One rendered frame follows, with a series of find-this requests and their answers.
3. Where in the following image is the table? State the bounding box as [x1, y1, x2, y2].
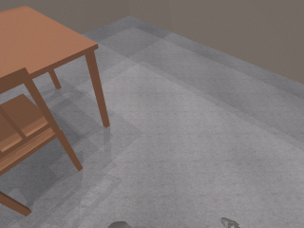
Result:
[0, 6, 110, 128]

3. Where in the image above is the chair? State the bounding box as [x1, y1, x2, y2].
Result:
[0, 65, 83, 216]

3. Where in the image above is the robot right hand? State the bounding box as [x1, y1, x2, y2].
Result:
[220, 218, 240, 228]

